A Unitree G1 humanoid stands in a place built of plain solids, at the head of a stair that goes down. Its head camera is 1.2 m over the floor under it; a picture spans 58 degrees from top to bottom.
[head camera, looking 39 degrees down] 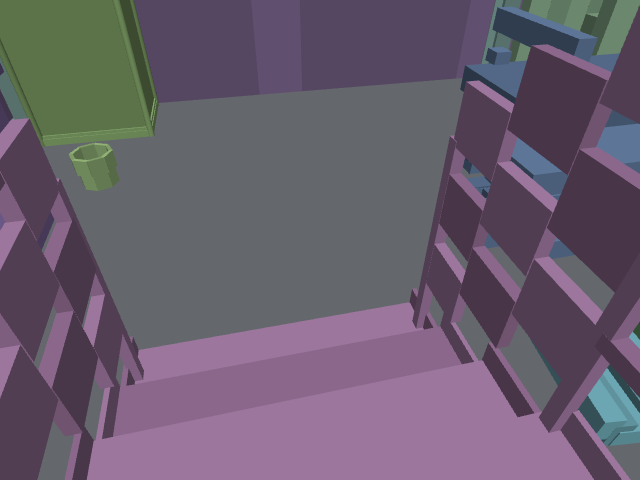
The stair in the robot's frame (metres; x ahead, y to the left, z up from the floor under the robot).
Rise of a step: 0.16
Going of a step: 0.30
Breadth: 1.40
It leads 13 degrees to the left of straight ahead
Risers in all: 4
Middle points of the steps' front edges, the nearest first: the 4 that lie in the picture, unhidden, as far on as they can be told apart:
0.53 -0.01 0.00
0.82 0.06 -0.16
1.11 0.12 -0.32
1.41 0.19 -0.48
